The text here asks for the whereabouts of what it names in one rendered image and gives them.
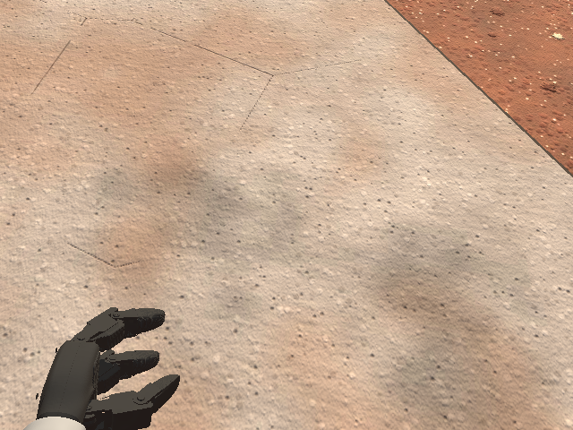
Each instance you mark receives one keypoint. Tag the robot left hand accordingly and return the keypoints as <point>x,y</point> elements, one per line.
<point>79,373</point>

